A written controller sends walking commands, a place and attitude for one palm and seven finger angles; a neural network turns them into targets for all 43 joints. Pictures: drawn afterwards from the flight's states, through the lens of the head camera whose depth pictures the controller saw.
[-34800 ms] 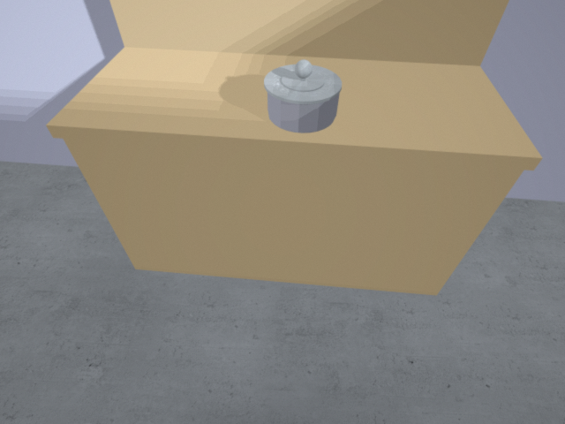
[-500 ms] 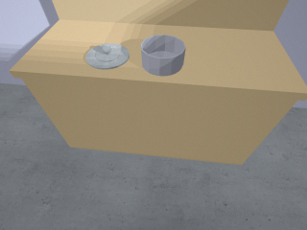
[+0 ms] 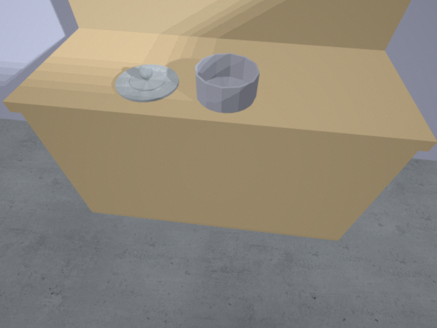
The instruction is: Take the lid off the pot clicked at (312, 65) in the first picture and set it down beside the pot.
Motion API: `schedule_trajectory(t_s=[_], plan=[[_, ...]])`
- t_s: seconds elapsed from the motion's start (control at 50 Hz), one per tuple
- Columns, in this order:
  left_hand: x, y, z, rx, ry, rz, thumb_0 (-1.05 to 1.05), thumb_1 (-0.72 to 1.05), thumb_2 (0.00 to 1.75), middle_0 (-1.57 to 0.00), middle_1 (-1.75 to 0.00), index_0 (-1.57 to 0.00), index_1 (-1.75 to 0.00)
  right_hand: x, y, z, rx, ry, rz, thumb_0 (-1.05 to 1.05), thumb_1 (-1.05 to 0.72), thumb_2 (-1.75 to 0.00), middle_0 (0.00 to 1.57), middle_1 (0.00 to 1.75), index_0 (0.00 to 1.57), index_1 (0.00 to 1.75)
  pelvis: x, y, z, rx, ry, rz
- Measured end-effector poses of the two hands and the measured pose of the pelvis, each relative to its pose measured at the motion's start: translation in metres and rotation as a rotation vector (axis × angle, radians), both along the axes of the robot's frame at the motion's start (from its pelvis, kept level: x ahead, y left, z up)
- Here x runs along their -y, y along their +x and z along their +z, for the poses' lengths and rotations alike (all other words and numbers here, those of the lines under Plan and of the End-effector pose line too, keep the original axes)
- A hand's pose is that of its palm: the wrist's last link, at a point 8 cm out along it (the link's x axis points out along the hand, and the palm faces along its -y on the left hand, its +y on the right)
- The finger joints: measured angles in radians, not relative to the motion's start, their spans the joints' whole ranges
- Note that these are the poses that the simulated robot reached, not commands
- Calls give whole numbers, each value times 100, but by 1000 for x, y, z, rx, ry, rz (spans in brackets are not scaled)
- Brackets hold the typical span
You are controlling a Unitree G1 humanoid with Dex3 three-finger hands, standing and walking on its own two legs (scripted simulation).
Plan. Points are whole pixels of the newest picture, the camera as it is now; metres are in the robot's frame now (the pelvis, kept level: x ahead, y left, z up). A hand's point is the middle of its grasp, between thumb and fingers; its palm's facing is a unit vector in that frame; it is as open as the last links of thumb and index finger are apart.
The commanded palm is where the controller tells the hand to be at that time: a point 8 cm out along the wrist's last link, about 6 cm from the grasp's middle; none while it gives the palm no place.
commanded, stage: look to check the result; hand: left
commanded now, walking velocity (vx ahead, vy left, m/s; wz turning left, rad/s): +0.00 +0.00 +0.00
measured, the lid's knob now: (145, 72) +0.81 +0.28 +0.01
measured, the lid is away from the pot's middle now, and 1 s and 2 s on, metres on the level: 0.26 0.26 0.26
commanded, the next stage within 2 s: stand and wait in 0.22 s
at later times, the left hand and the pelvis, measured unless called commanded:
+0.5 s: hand out of the picture +0.02 +0.18 -0.18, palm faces +0.04 -0.98 -0.20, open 7.3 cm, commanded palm none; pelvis +0.00 +0.00 +0.00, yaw -1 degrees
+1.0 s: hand out of the picture +0.00 +0.17 -0.18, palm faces +0.04 -0.98 -0.19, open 7.3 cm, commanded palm none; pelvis +0.00 +0.01 +0.00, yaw -1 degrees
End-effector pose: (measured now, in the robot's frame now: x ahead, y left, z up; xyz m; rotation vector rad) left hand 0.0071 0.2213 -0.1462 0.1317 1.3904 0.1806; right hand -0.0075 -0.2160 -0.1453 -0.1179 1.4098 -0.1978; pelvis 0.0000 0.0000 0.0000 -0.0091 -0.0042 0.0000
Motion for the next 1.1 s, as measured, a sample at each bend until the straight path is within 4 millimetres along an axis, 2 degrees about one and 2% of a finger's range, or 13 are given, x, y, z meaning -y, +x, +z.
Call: schedule_trajectory(t_s=[0.48,1.1], plan=[[-2,5,-1,7,-1,-9,1,93,90,-20,-30,-20,-30,-10,-13,1,-23,11,-29,0,-91,-90,20,30,20,30,-2,1,1,2,-2,-11],[-1,-17,0,-29,-14,-1,1,93,90,-20,-30,-20,-30,-20,-23,0,-27,21,-29,0,-91,-90,20,30,20,30,-8,-5,2,6,2,-16]])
